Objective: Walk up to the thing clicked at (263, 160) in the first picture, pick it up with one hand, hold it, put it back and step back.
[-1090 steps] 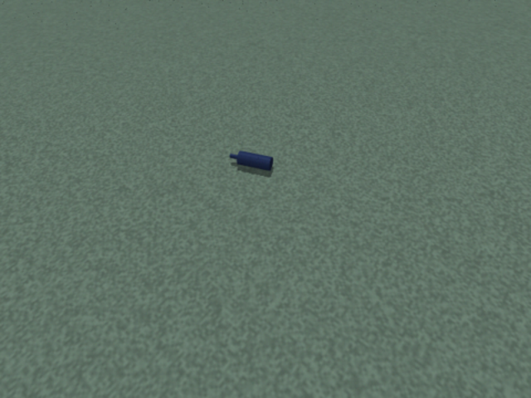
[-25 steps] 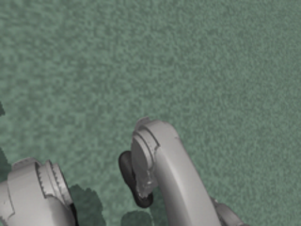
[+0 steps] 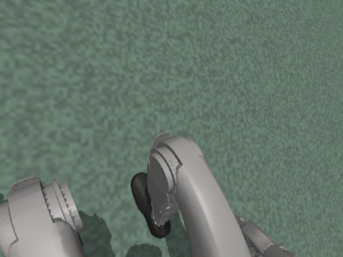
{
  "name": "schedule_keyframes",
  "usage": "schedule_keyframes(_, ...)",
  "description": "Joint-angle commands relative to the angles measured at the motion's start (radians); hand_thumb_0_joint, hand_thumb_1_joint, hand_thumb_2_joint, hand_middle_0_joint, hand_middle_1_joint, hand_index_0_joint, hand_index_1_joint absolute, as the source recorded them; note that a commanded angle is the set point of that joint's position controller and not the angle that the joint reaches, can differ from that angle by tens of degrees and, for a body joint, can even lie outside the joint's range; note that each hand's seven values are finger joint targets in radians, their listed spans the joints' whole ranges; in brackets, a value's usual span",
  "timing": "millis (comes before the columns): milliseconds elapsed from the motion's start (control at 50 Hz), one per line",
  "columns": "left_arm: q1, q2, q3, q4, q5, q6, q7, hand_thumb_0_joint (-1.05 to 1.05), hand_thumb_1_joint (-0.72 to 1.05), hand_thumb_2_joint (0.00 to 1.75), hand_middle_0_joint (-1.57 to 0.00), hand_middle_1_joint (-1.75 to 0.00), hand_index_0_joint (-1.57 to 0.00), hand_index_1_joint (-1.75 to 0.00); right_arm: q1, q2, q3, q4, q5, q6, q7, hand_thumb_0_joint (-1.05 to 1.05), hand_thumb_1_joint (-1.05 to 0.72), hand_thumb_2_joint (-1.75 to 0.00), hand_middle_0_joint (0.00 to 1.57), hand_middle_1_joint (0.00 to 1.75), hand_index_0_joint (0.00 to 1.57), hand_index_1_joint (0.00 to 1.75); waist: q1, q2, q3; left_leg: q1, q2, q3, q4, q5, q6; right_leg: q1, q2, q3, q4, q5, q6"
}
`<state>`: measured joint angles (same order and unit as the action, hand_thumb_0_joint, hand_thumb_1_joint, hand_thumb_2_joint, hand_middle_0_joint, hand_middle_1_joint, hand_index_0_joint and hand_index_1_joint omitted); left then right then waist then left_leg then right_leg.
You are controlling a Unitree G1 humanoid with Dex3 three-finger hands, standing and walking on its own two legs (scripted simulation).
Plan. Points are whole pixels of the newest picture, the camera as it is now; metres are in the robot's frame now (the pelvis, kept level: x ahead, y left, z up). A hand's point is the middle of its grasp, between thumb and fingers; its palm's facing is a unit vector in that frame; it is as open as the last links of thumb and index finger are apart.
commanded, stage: rest palm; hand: left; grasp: from above
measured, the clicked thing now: out of the picture +0.46 +0.38 -0.27
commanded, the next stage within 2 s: close in 0.32 s
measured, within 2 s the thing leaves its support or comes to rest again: neither
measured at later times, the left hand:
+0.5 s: hand out of the picture +0.45 +0.34 -0.25, palm faces -0.45 -0.15 -0.88, open 13.5 cm
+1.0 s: hand out of the picture +0.44 +0.34 -0.24, palm faces -0.46 -0.15 -0.88, open 12.1 cm
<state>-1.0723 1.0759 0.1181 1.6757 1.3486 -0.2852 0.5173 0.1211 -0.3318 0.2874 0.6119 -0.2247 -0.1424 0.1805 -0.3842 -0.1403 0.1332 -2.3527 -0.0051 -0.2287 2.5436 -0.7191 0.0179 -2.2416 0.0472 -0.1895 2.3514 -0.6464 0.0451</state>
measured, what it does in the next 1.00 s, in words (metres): stands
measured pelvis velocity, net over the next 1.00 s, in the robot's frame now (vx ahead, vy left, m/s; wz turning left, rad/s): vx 0.00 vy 0.00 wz -0.01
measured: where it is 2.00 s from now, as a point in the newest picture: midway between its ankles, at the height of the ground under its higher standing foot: (117, 239)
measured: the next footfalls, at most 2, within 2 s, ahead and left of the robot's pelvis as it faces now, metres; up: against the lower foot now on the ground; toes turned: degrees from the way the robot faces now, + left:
none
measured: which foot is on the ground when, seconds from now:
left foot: down 0.00-1.00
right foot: down 0.00-1.00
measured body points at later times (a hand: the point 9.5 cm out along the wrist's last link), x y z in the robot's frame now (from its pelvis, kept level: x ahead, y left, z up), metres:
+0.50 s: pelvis +0.00 +0.00 +0.00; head +0.27 +0.14 +0.32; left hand +0.47 +0.35 -0.20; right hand +0.05 -0.25 -0.05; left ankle +0.06 +0.12 -0.27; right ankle +0.12 -0.12 -0.27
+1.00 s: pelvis +0.00 +0.00 +0.00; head +0.27 +0.14 +0.33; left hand +0.46 +0.35 -0.19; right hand +0.06 -0.26 -0.05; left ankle +0.06 +0.12 -0.27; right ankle +0.12 -0.12 -0.27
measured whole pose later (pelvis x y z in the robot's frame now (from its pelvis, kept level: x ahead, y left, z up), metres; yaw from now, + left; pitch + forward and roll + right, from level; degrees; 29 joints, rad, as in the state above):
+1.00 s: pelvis +0.00 +0.00 +0.00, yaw -1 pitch +28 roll -15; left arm -1.06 1.10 0.11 1.68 1.31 -0.29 0.53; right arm 0.11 -0.35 0.32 0.60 -0.22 -0.18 0.20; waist -0.39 -0.15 0.17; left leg -2.34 0.00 -0.24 2.55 -0.72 0.01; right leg -2.23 0.06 -0.20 2.34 -0.63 0.05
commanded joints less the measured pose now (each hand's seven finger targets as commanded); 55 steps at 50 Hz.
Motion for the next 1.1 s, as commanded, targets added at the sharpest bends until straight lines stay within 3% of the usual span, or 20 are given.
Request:
schedule_keyframes(0, -0.268, 0.199, -0.011, -0.113, -0.022, 0.002, 0.057, 0.0, -0.54, 1.09, -0.09, -1.03, -0.07, -1.06, 0.174, -0.335, -0.1, 0.011, 0.004, -0.01, -0.005, 0.0, -0.9, -0.91, 0.2, 0.3, 0.2, 0.3, -0.041, 0.579, -0.607, 0.539, 0.039, 0.062, -0.285, 0.241, -0.015, 0.297, 0.04, -0.078, -0.171, 0.239, -0.072)
schedule_keyframes(120, -0.245, 0.239, 0.02, -0.096, -0.02, 0.009, 0.067, 0.0, -0.52, 1.08, -0.09, -1.05, -0.08, -1.06, 0.188, -0.345, -0.09, 0.011, 0.002, -0.022, 0.004, 0.0, -0.9, -0.91, 0.2, 0.3, 0.2, 0.3, -0.042, 0.571, -0.589, 0.525, 0.039, 0.059, -0.28, 0.255, -0.017, 0.306, 0.038, -0.082, -0.169, 0.248, -0.072)
schedule_keyframes(200, -0.238, 0.25, 0.022, -0.107, -0.032, 0.01, 0.072, 0.0, -0.5, 1.08, -0.09, -1.07, -0.08, -1.08, 0.187, -0.345, -0.089, 0.007, 0.003, -0.027, 0.007, 0.0, -0.9, -0.91, 0.2, 0.3, 0.2, 0.3, -0.032, 0.576, -0.618, 0.525, 0.041, 0.061, -0.289, 0.234, -0.013, 0.343, 0.045, -0.081, -0.174, 0.237, -0.07)
schedule_keyframes(240, -0.234, 0.217, -0.002, -0.09, -0.034, 0.014, 0.068, 0.0, -0.51, 1.07, -0.09, -1.06, -0.08, -1.07, 0.176, -0.344, -0.089, 0.006, 0.004, -0.031, 0.008, 0.0, -0.9, -0.91, 0.2, 0.3, 0.2, 0.3, -0.039, 0.565, -0.605, 0.514, 0.042, 0.06, -0.276, 0.234, -0.013, 0.321, 0.045, -0.082, -0.17, 0.238, -0.07)
schedule_keyframes(280, -0.224, 0.253, 0.026, -0.097, -0.038, 0.013, 0.073, 0.0, -0.5, 1.07, -0.09, -1.06, -0.08, -1.07, 0.191, -0.344, -0.082, 0.008, 0.002, -0.03, 0.008, 0.0, -0.9, -0.91, 0.2, 0.3, 0.2, 0.3, -0.036, 0.558, -0.62, 0.509, 0.039, 0.064, -0.271, 0.257, -0.01, 0.355, 0.045, -0.08, -0.175, 0.26, -0.066)
schedule_keyframes(320, -0.226, 0.223, 0.005, -0.097, -0.034, 0.012, 0.069, 0.0, -0.49, 1.06, -0.09, -1.07, -0.09, -1.08, 0.19, -0.349, -0.087, 0.006, 0.003, -0.033, 0.01, 0.0, -0.9, -0.91, 0.2, 0.3, 0.2, 0.3, -0.044, 0.575, -0.595, 0.522, 0.042, 0.06, -0.275, 0.258, -0.016, 0.329, 0.044, -0.081, -0.168, 0.255, -0.07)
schedule_keyframes(380, -0.236, 0.23, 0.011, -0.096, -0.041, 0.009, 0.07, 0.0, -0.49, 1.07, -0.09, -1.08, -0.08, -1.08, 0.194, -0.347, -0.081, 0.012, 0.0, -0.036, 0.012, 0.0, -0.9, -0.91, 0.2, 0.3, 0.2, 0.3, -0.054, 0.556, -0.588, 0.508, 0.043, 0.062, -0.266, 0.246, -0.011, 0.342, 0.045, -0.082, -0.176, 0.251, -0.066)
schedule_keyframes(400, -0.235, 0.251, 0.024, -0.107, -0.041, 0.006, 0.076, 0.0, -0.48, 1.1, -0.1, -1.1, -0.09, -1.1, 0.189, -0.355, -0.082, 0.011, 0.001, -0.034, 0.009, 0.0, -0.9, -0.91, 0.2, 0.3, 0.2, 0.3, -0.041, 0.566, -0.608, 0.519, 0.043, 0.057, -0.276, 0.253, -0.015, 0.345, 0.046, -0.086, -0.176, 0.254, -0.069)
schedule_keyframes(440, -0.235, 0.228, 0.003, -0.1, -0.039, 0.007, 0.069, 0.0, -0.4, 0.99, -0.13, -1.06, -0.14, -1.05, 0.174, -0.357, -0.083, 0.002, 0.0, -0.04, 0.013, 0.0, -0.89, -0.9, 0.2, 0.3, 0.2, 0.3, -0.044, 0.554, -0.582, 0.507, 0.043, 0.059, -0.265, 0.242, -0.014, 0.325, 0.045, -0.084, -0.175, 0.242, -0.069)
schedule_keyframes(520, -0.246, 0.3, 0.046, -0.137, -0.032, 0.001, 0.077, 0.0, -0.36, 0.96, -0.15, -1.05, -0.16, -1.03, 0.183, -0.361, -0.082, 0.009, -0.002, -0.04, 0.01, 0.0, -0.89, -0.9, 0.2, 0.3, 0.2, 0.3, -0.03, 0.593, -0.616, 0.531, 0.044, 0.059, -0.279, 0.242, -0.018, 0.349, 0.043, -0.083, -0.176, 0.24, -0.07)
schedule_keyframes(560, -0.229, 0.26, 0.022, -0.112, -0.032, 0.009, 0.074, 0.0, -0.35, 0.93, -0.15, -1.03, -0.17, -1.01, 0.192, -0.352, -0.081, 0.01, -0.002, -0.04, 0.013, 0.0, -0.89, -0.9, 0.2, 0.3, 0.2, 0.3, -0.048, 0.573, -0.605, 0.52, 0.045, 0.065, -0.274, 0.246, -0.012, 0.362, 0.046, -0.078, -0.178, 0.251, -0.065)
schedule_keyframes(660, -0.28, 0.218, -0.032, -0.147, -0.057, 0.016, 0.055, 0.0, -0.34, 0.92, -0.16, -1.03, -0.18, -1.01, 0.179, -0.342, -0.077, 0.018, 0.006, -0.042, 0.01, 0.0, -0.9, -0.9, 0.2, 0.3, 0.2, 0.3, -0.045, 0.572, -0.609, 0.508, 0.043, 0.072, -0.273, 0.228, -0.008, 0.365, 0.052, -0.073, -0.198, 0.244, -0.068)
schedule_keyframes(720, -0.2, 0.24, 0.004, -0.08, -0.059, 0.027, 0.048, 0.0, -0.3, 0.9, -0.19, -1.02, -0.21, -0.99, 0.193, -0.358, -0.085, 0.023, 0.009, -0.041, 0.01, 0.0, -0.89, -0.9, 0.2, 0.3, 0.2, 0.3, -0.038, 0.553, -0.611, 0.524, 0.044, 0.063, -0.268, 0.28, -0.013, 0.36, 0.045, -0.08, -0.182, 0.277, -0.066)
schedule_keyframes(740, -0.191, 0.214, -0.018, -0.055, -0.063, 0.025, 0.042, 0.0, -0.29, 0.9, -0.2, -1.01, -0.22, -0.99, 0.176, -0.351, -0.081, 0.018, 0.012, -0.037, 0.01, 0.0, -0.89, -0.9, 0.2, 0.3, 0.2, 0.3, -0.037, 0.526, -0.586, 0.483, 0.044, 0.065, -0.267, 0.25, -0.01, 0.362, 0.05, -0.077, -0.186, 0.251, -0.068)
schedule_keyframes(920, -0.225, 0.267, 0.015, -0.1, -0.053, -0.01, 0.05, 0.0, -0.17, 0.86, -0.28, -0.98, -0.3, -0.96, 0.159, -0.362, -0.072, -0.001, 0.006, -0.032, 0.005, 0.0, -0.89, -0.9, 0.2, 0.3, 0.2, 0.3, -0.039, 0.548, -0.565, 0.503, 0.046, 0.05, -0.28, 0.221, -0.018, 0.331, 0.046, -0.088, -0.185, 0.216, -0.072)
schedule_keyframes(960, -0.246, 0.241, -0.02, -0.122, -0.045, -0.016, 0.053, 0.0, -0.17, 0.84, -0.29, -0.96, -0.31, -0.94, 0.147, -0.352, -0.072, -0.005, 0.006, -0.034, 0.004, 0.0, -0.89, -0.9, 0.2, 0.3, 0.2, 0.3, -0.039, 0.562, -0.583, 0.514, 0.048, 0.056, -0.28, 0.204, -0.014, 0.34, 0.048, -0.079, -0.186, 0.212, -0.069)
schedule_keyframes(980, -0.254, 0.285, 0.014, -0.136, -0.046, -0.017, 0.063, 0.0, -0.15, 0.84, -0.29, -0.98, -0.32, -0.95, 0.16, -0.357, -0.072, 0.006, 0.001, -0.032, 0.002, 0.0, -0.89, -0.9, 0.2, 0.3, 0.2, 0.3, -0.034, 0.575, -0.621, 0.526, 0.047, 0.057, -0.282, 0.217, -0.014, 0.364, 0.05, -0.084, -0.189, 0.226, -0.067)
schedule_keyframes(1020, -0.257, 0.233, -0.026, -0.138, -0.04, -0.013, 0.064, 0.0, -0.15, 0.81, -0.3, -0.94, -0.33, -0.91, 0.157, -0.348, -0.07, 0.001, 0.001, -0.035, 0.003, 0.0, -0.89, -0.9, 0.2, 0.3, 0.2, 0.3, -0.04, 0.575, -0.625, 0.546, 0.048, 0.061, -0.275, 0.242, -0.014, 0.355, 0.05, -0.08, -0.181, 0.248, -0.068)
schedule_keyframes(1040, -0.22, 0.227, -0.02, -0.062, -0.039, -0.006, 0.067, 0.0, -0.13, 0.82, -0.31, -0.95, -0.34, -0.92, 0.161, -0.354, -0.074, 0.01, 0.001, -0.037, 0.004, 0.0, -0.89, -0.9, 0.2, 0.3, 0.2, 0.3, -0.051, 0.566, -0.57, 0.514, 0.047, 0.057, -0.276, 0.226, -0.015, 0.328, 0.048, -0.086, -0.179, 0.233, -0.067)
schedule_keyframes(1080, -0.235, 0.252, -0.005, -0.081, -0.043, -0.006, 0.072, 0.0, -0.1, 0.83, -0.34, -0.93, -0.36, -0.9, 0.17, -0.351, -0.059, 0.018, 0.0, -0.036, 0.005, 0.0, -0.89, -0.9, 0.2, 0.3, 0.2, 0.3, -0.052, 0.53, -0.565, 0.496, 0.048, 0.052, -0.268, 0.23, -0.012, 0.339, 0.049, -0.09, -0.185, 0.239, -0.063)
